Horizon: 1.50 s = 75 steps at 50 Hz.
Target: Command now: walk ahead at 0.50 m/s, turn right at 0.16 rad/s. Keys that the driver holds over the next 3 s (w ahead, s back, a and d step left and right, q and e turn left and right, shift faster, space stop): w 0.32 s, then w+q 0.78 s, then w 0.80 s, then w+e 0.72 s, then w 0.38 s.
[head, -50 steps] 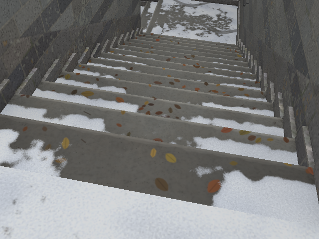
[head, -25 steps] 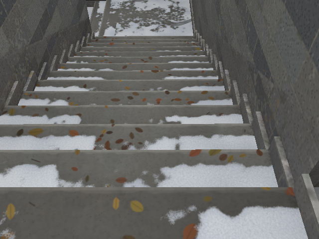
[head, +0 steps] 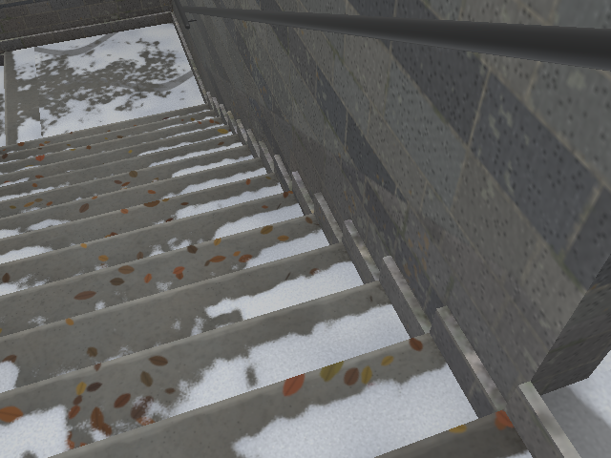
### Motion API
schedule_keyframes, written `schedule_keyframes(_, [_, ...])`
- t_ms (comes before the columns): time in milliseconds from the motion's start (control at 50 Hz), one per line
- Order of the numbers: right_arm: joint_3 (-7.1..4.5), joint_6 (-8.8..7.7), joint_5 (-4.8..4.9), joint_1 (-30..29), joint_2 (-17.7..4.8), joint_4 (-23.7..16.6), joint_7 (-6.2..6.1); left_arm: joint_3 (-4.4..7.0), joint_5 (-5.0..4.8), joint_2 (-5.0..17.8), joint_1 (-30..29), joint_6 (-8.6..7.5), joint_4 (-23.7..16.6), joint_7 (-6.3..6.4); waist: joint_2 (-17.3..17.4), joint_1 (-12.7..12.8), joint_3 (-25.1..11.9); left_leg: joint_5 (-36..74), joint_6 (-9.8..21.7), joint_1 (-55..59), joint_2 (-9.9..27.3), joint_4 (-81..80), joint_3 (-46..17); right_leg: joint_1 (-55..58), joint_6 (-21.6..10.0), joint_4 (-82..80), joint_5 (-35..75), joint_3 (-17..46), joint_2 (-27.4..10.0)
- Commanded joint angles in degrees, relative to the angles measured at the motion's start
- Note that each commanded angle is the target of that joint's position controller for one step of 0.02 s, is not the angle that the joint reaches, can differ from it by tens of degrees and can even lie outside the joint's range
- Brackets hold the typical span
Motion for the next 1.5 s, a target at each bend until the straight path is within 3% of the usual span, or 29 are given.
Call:
schedule_keyframes(20, [-2.34,-1.52,-0.15,-3.7,-8.1,-3.3,1.9,0.08,-0.04,2.7,-0.4,0.79,-4.3,-0.71,4.6,2.8,2.5,15.4,12.9,-5.8,16.6,-5.5,-9.3,4.2,-0.5,-7.3,4.4,-0.2,-0.3])
schedule_keyframes(140, [-2.71,-0.31,0.81,0.2,-9.6,-0.5,2.22,0.85,-1.26,3.8,-7.9,0.23,-7.3,0.69,5.3,1.1,2.3,17.0,10.9,7.1,17.9,0.5,-9.0,5.2,-4.1,-18.1,5.1,-2.3,2.0])
schedule_keyframes(200, [-2.68,0.31,0.99,0.6,-10.8,0.3,1.9,3.97,-2.8,9.1,-0.1,-1.96,-7.0,1.91,4.2,5.4,-3.1,27.6,5.3,-1.3,11.6,15.0,-3.4,29.4,-8.4,-18.7,6.8,-3.7,4.7])
schedule_keyframes(240, [0.95,-0.79,-0.32,7.6,-0.7,-1.0,3.31,3.99,-1.18,11.0,26.2,-1.5,-1.0,2.98,-14.7,12.4,-22.6,-24.7,-1.8,-32.7,-2.1,47.4,-5.2,69.6,-27.0,-29.1,1.5,38.3,-18.4])
schedule_keyframes(280, [-0.88,-1.29,1.15,-8.9,-5.4,-2.2,2.18,3.72,-0.9,8.2,19.9,-2.31,1.3,3.65,-3.8,11.8,2.6,-14.9,1.2,-44.2,5.5,55.1,-11.6,46.3,-15.1,-36.2,-21.1,30.2,-14.1])
schedule_keyframes(320, [-1.21,-1.23,-0.88,-7.3,-5.6,-2.1,0.26,1.71,-2.49,3.4,12.8,-2.28,0.0,3.98,-2.0,5.8,0.4,-9.7,0.9,-33.6,9.7,51.3,-11.0,33.8,-14.9,-37.2,0.4,19.3,-12.1])
schedule_keyframes(360, [-0.93,-0.13,-1.15,-6.5,-3.2,-1.7,0.79,1.09,-1.35,1.9,8.8,-2.38,-1.9,4.37,-0.2,3.0,-0.8,-7.8,-1.0,-28.5,10.4,48.4,-10.8,27.2,-14.9,-39.6,9.3,12.3,-11.3])
schedule_keyframes(500, [-0.27,0.85,-1.32,-5.9,-0.9,-1.2,4.58,0.99,2.83,4.1,15.6,-1.86,1.7,3.35,-2.1,2.9,1.1,14.8,-3.0,-27.0,8.0,44.1,-8.5,21.7,-13.7,-37.1,18.4,-2.8,-9.3])
schedule_keyframes(600, [-0.74,0.15,0.09,-18.2,-1.8,-6.3,2.23,-0.81,0.29,0.7,27.1,-2.19,9.2,5.6,-1.3,10.3,4.0,21.7,-3.0,-56.1,12.3,28.0,-16.2,53.7,-12.2,-28.4,7.5,3.3,-14.9])
schedule_keyframes(660, [0.37,0.68,0.8,-20.9,1.5,-5.9,2.66,-1.05,-0.62,0.6,28.2,-1.75,11.1,5.65,1.5,12.0,6.9,32.6,-2.6,-47.6,13.3,14.4,-10.6,43.3,-8.5,-24.5,4.6,-5.1,-9.6])
schedule_keyframes(720, [-0.13,2.61,-0.88,-17.7,0.2,-4.6,3.61,-1.9,1.87,1.3,27.1,-0.95,11.4,4.02,-0.1,9.9,8.6,38.0,-1.5,-26.7,9.2,18.4,-6.2,23.4,-7.9,-22.0,-3.3,-7.4,-9.7])
schedule_keyframes(800, [-0.44,3.8,-3.23,-20.6,-1.1,-4.5,3.8,-1.57,0.4,3.7,27.4,-0.52,14.3,6.42,2.2,10.8,11.9,30.8,0.2,-27.6,11.5,6.7,-6.7,34.2,-2.7,-14.7,-9.2,-6.6,-10.9])
schedule_keyframes(840, [-3.14,3.01,-0.75,-6.8,-5.4,1.0,1.93,-1.01,2.6,5.0,25.9,0.59,14.8,5.44,5.0,4.3,6.6,34.2,0.1,-5.2,6.9,5.7,-1.3,28.9,-0.6,-2.9,-1.5,-9.7,-8.6])
schedule_keyframes(860, [-6.22,1.77,1.03,10.4,-12.4,7.3,1.49,-1.17,3.27,4.5,23.2,0.9,13.7,3.59,10.2,-2.3,-0.3,36.7,1.3,17.5,4.7,9.4,0.5,18.1,2.3,11.8,-3.4,-12.0,-2.9])
schedule_keyframes(880, [-8.1,3.13,1.09,21.4,-19.7,7.9,2.75,-2.9,2.8,-4.2,38.4,0.97,15.8,0.87,18.9,1.1,-21.8,61.0,13.2,48.5,13.0,30.8,-9.5,7.2,6.2,38.8,-32.2,-11.4,2.0])
schedule_keyframes(900, [-7.87,3.4,0.75,28.5,-18.5,9.2,4.39,-3.36,1.36,-1.9,40.4,-0.13,15.6,-1.29,14.9,-2.8,-34.9,62.7,23.5,59.4,19.4,30.1,-24.2,0.0,7.8,59.1,-39.7,-3.4,5.1])
schedule_keyframes(940, [-6.7,2.1,2.61,26.2,-13.2,9.9,3.53,-1.76,-3.0,4.9,10.2,-3.04,4.9,-0.6,9.4,-10.9,-9.1,11.5,18.9,40.8,21.4,14.7,-35.3,-33.9,3.7,67.6,-33.5,0.7,3.5])
schedule_keyframes(980, [-3.57,1.43,-0.48,16.9,-7.7,8.1,4.8,-0.93,-1.88,5.9,11.7,-3.39,4.4,1.7,1.2,-0.6,0.6,11.4,20.2,4.8,22.9,11.3,-38.7,-23.2,2.4,58.7,-19.8,5.9,-1.8])
schedule_keyframes(1020, [0.19,-0.21,-0.79,-6.9,0.6,0.7,3.51,-3.89,0.94,-4.2,11.6,-2.04,4.7,3.53,-1.7,9.4,6.4,-4.3,16.8,-28.3,18.2,1.5,-31.0,-6.1,-2.1,29.0,-2.3,10.8,-7.6])
schedule_keyframes(1060, [0.24,-1.48,0.45,-5.2,-1.0,0.8,2.16,-3.64,1.44,-2.4,12.5,-0.14,5.3,3.51,2.6,7.8,3.8,-8.5,17.4,-32.4,13.3,2.3,-26.0,-2.2,-1.3,17.7,2.8,5.9,-5.5])
schedule_keyframes(1100, [0.01,-1.7,-2.02,-1.7,-5.6,1.4,2.1,-4.43,1.5,-3.3,13.5,0.07,5.3,1.19,4.3,8.4,2.8,1.4,15.0,-41.5,7.0,11.1,-19.7,8.7,-0.1,18.1,16.3,1.8,-3.0])
schedule_keyframes(1160, [0.99,-1.77,-1.96,11.6,-1.7,5.9,0.52,-4.61,1.35,0.4,3.7,-0.6,3.5,-0.17,0.7,0.4,2.5,-9.9,13.4,-26.6,5.2,24.2,-21.1,-3.4,1.6,-5.0,41.2,5.2,-2.6])
schedule_keyframes(1340, [0.46,1.16,-0.77,9.3,-7.1,4.3,2.34,-3.04,0.44,4.9,-1.3,0.69,3.2,1.26,3.4,-0.2,5.7,-10.7,11.1,-13.1,7.8,44.8,-34.1,11.9,-0.8,-28.9,19.8,2.1,-0.4])
schedule_keyframes(1380, [0.25,1.68,-4.08,10.2,-7.5,5.8,6.41,1.51,-1.59,10.8,26.3,-0.95,11.9,0.86,-1.6,12.1,-3.8,7.0,4.8,-31.0,1.3,69.6,-22.6,49.8,-6.8,-20.8,26.0,-1.8,-0.9])
schedule_keyframes(1400, [0.46,1.69,-2.08,23.7,-0.1,8.6,7.53,2.01,-0.97,13.8,31.1,-0.83,12.5,-0.62,-16.2,7.1,-16.9,-34.4,-0.9,-49.1,-6.7,99.0,-11.3,71.0,-20.2,-8.6,52.9,11.3,-12.3])
schedule_keyframes(1420, [0.3,1.66,-0.39,18.6,-3.3,3.5,7.39,2.05,-0.07,14.3,29.5,-0.43,11.3,-1.81,-11.3,9.6,-16.9,-35.4,-1.7,-61.8,-5.7,111.3,-9.9,72.0,-24.7,-12.5,50.2,24.3,-17.4])
schedule_keyframes(1440, [-0.13,1.36,0.64,8.0,-5.7,-2.1,5.59,2.93,0.05,14.3,25.0,-0.39,11.1,-1.59,-9.6,12.0,-7.3,-30.2,-2.6,-76.2,-2.2,110.3,-10.9,64.8,-25.4,-20.0,16.3,34.2,-22.2])
schedule_keyframes(1460, [0.52,1.11,0.05,0.8,-4.7,-3.4,3.17,0.15,0.99,4.8,21.7,-0.86,11.1,-0.44,3.4,11.0,-1.9,-17.6,-0.8,-74.7,3.8,99.6,-15.1,52.1,-20.0,-24.5,-2.9,30.2,-20.6])
schedule_keyframes(1500, [1.32,2.19,-0.83,1.8,-2.3,-3.3,1.74,-2.46,1.59,-1.8,14.6,-1.52,10.3,0.16,5.3,3.4,4.9,-5.0,1.4,-58.4,9.9,87.5,-17.2,24.2,-21.7,-29.8,4.3,24.8,-17.4])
